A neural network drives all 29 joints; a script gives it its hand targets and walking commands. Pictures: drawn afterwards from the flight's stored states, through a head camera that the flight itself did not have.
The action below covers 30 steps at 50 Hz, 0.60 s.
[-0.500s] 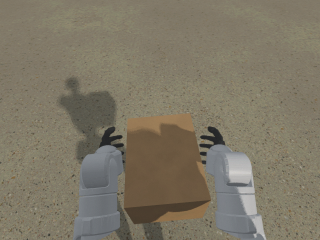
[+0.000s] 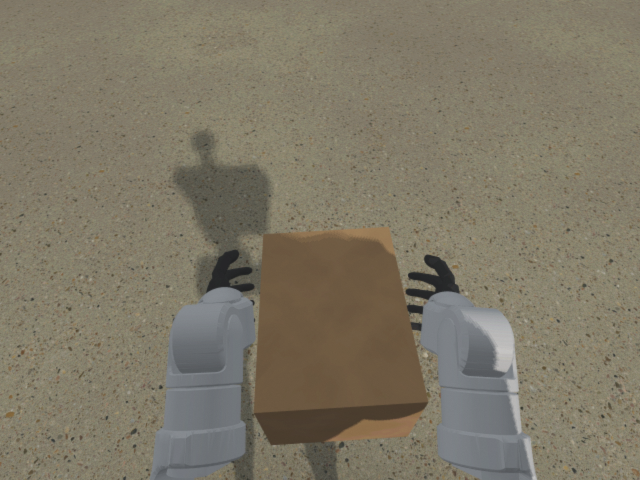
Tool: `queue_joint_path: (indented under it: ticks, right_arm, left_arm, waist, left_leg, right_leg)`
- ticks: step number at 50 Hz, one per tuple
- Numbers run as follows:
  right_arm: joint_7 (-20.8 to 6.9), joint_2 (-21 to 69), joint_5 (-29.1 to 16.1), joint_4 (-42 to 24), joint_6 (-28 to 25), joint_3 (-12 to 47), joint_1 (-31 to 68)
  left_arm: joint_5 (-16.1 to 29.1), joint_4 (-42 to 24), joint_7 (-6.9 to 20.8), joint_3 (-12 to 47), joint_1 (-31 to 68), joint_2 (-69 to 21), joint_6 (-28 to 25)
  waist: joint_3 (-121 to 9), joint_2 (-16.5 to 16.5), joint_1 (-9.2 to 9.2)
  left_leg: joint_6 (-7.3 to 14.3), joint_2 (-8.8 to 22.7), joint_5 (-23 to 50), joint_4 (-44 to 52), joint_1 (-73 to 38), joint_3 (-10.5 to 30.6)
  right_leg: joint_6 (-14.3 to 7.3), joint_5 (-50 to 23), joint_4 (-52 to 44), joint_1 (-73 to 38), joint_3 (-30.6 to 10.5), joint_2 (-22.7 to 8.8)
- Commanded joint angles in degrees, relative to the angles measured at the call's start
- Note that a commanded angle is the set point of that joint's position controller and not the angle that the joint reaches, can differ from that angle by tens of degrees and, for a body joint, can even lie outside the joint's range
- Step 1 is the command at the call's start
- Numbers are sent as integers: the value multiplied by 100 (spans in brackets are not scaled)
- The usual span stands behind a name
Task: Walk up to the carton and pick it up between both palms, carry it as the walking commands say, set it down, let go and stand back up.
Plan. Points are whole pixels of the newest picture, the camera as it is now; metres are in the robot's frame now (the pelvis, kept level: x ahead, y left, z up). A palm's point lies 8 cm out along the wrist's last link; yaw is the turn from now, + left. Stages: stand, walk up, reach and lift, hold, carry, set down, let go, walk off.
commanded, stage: carry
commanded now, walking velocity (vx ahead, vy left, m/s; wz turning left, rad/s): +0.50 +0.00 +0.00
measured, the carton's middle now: (332, 331) +0.33 +0.01 -0.03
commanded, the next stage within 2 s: none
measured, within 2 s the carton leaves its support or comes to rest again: neither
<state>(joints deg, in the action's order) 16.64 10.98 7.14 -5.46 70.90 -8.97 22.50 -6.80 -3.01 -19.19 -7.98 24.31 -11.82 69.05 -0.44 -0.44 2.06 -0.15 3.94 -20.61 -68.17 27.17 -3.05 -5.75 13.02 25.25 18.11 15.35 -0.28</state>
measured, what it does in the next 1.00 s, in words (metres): walks ahead: left foot, then right foot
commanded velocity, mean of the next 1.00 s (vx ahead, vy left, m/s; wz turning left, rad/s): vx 0.50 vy -0.19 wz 0.00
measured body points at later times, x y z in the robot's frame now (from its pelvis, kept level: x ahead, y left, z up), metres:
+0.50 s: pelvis +0.35 +0.01 +0.01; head +0.39 +0.03 +0.46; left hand +0.69 +0.11 +0.06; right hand +0.65 -0.15 +0.08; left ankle +0.36 +0.08 -0.74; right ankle +0.30 -0.14 -0.65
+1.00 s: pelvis +0.67 -0.14 +0.00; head +0.72 -0.15 +0.45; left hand +0.99 +0.00 +0.06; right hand +0.99 -0.27 +0.05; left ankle +0.62 +0.00 -0.66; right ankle +0.69 -0.18 -0.74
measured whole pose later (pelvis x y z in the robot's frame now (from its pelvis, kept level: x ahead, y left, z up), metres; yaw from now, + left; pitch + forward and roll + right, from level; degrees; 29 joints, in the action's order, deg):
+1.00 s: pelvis +0.67 -0.14 +0.00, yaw +1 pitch +5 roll +1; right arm 17.3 10.9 6.9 -7.8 70.9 -8.1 22.3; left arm -6.7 -4.9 -18.5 -7.6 23.9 -11.7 68.0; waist 0.8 -1.1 0.7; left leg -1.6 5.9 -22.2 -61.8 29.9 -5.1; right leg -6.7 10.6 22.5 18.1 14.2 0.3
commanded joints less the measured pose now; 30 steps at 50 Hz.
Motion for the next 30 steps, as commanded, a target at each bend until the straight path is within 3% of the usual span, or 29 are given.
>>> queue_joint_path:
  ticks: [1,4,7,10,12,13,14,15,16,17,19,21,26,30]
  right_arm:
    - [-2343,6068,-2479,-512,-310,3552,3186]
    - [-2234,6080,-2391,-564,-359,3664,2983]
    - [-2204,6021,-2357,-614,-301,3747,2903]
    - [-2251,5970,-2380,-603,-176,3826,2946]
    - [-2299,5951,-2405,-516,-109,3825,2939]
    - [-2320,5957,-2415,-458,-95,3813,2904]
    - [-2351,5978,-2430,-440,-88,3793,2921]
    - [-2377,5929,-2415,-373,-79,3697,2901]
    - [-2445,5864,-2494,-239,-87,3625,3070]
    - [-2476,6017,-2551,-153,-96,3650,3017]
    - [-2578,6120,-2560,-21,-132,3587,3067]
    - [-2607,6227,-2687,-168,-203,3534,3221]
    - [-2627,5940,-2698,-433,-240,3420,3020]
    - [-2671,5738,-2617,-385,-147,3430,2710]
  left_arm:
    - [2672,-261,2743,3573,2619,-6327,-25]
    - [2617,-299,2783,3520,2417,-6095,-11]
    - [2522,-187,2816,3424,2176,-5975,60]
    - [2365,-37,2818,3306,2012,-5938,137]
    - [2315,5,2805,3306,2031,-5913,171]
    - [2315,29,2801,3338,2117,-5890,186]
    - [2300,65,2802,3370,2188,-5855,201]
    - [2311,128,2816,3427,2128,-5865,222]
    - [2362,21,2779,3485,2233,-5863,228]
    - [2303,16,2732,3517,2292,-5871,182]
    - [2389,-88,2715,3630,2698,-6164,57]
    - [2471,-278,2670,3625,2847,-6299,-68]
    - [2407,-225,2516,3777,2484,-6365,-130]
    - [2343,-270,2461,3932,2317,-6273,-49]
  waist:
    - [-2459,509,-85]
    - [-2217,744,-64]
    - [-1879,891,-42]
    - [-1580,1061,-5]
    - [-1804,1116,-55]
    - [-2128,1004,-215]
    - [-2452,676,-405]
    - [-2403,-384,-333]
    - [-2773,-1252,-262]
    - [-2874,-830,-231]
    - [-2575,-298,-247]
    - [-2474,-409,-240]
    - [-2240,-859,-299]
    - [-1749,-1094,-307]
  left_leg:
    - [-76,179,239,811,1035,5]
    - [-108,62,751,1740,1203,-413]
    - [-79,-161,1474,2808,704,-935]
    - [-12,-432,1960,3741,185,-1378]
    - [63,-603,2119,4122,-703,-1473]
    - [141,-640,2152,4411,-1741,-1501]
    - [280,-213,1779,4418,-3040,-1091]
    - [503,1218,1762,4668,-3670,1224]
    - [1160,2404,2175,5332,-4848,3670]
    - [1185,2381,2514,5255,-4687,3175]
    - [887,1973,3257,5233,-3981,1837]
    - [540,1659,2967,5397,-3706,1010]
    - [429,1498,4031,5394,-4024,167]
    - [324,1129,4349,5473,-3850,-489]
  right_leg:
    - [-420,-2882,-976,-2878,-1891,-1737]
    - [-287,-3679,-1018,-3112,-1337,-1553]
    - [-134,-4070,-995,-2882,-662,-1048]
    - [-149,-4672,-892,-2867,-379,-893]
    - [-3,-5232,-244,-2843,-260,-851]
    - [168,-4932,624,-2469,0,-746]
    - [302,-3803,1763,-1490,65,-716]
    - [480,-1501,3011,-238,-223,-230]
    - [572,1085,4320,1413,-1135,444]
    - [475,943,4872,1597,-1805,-115]
    - [464,591,4703,1738,-1738,-426]
    - [553,91,4087,1669,-1610,-586]
    - [688,-191,3021,2243,-1043,-474]
    - [711,-823,1856,2143,-623,-338]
